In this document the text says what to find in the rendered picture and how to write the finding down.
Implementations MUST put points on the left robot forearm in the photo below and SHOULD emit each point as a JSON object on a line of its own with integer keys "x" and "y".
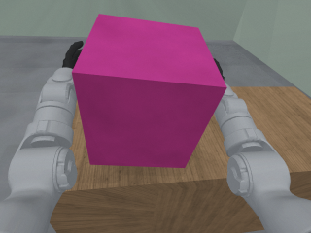
{"x": 54, "y": 114}

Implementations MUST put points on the right robot forearm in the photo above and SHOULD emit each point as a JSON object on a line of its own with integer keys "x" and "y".
{"x": 238, "y": 128}

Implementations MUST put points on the left robot upper arm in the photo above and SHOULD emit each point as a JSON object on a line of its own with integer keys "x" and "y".
{"x": 38, "y": 177}

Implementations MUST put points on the pedestal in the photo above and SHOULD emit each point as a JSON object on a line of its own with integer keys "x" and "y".
{"x": 194, "y": 199}

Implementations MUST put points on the right robot hand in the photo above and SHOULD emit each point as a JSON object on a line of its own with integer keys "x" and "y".
{"x": 219, "y": 67}

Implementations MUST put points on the left robot hand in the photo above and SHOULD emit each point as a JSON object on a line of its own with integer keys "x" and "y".
{"x": 72, "y": 55}

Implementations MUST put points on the carton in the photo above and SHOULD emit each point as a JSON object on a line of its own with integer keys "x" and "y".
{"x": 146, "y": 91}

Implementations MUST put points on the right robot upper arm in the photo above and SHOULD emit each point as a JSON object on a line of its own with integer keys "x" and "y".
{"x": 262, "y": 179}

